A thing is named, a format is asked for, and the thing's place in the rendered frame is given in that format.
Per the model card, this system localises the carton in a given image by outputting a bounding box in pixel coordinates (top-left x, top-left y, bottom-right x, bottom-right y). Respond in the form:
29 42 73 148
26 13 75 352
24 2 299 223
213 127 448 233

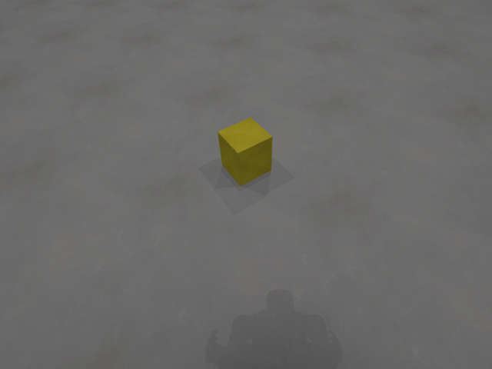
218 118 273 186

